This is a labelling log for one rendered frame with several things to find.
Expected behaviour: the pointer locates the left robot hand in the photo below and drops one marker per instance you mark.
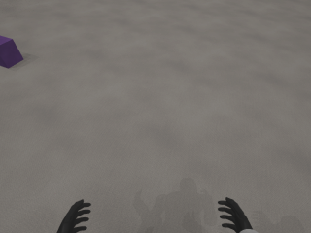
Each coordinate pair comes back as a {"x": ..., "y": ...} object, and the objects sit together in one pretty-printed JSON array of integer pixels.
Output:
[{"x": 70, "y": 221}]

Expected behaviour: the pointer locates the carton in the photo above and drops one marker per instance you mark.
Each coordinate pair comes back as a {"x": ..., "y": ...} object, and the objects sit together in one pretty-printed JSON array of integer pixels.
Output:
[{"x": 9, "y": 53}]

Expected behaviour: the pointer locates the right robot hand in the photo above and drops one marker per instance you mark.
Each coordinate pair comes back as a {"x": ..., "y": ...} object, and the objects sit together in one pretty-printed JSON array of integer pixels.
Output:
[{"x": 238, "y": 217}]

